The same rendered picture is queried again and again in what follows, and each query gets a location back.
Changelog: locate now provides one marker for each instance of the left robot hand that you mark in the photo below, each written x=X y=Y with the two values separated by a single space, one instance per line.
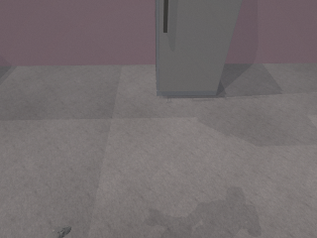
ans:
x=59 y=232

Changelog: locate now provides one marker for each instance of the fridge door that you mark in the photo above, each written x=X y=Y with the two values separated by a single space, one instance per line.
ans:
x=192 y=54

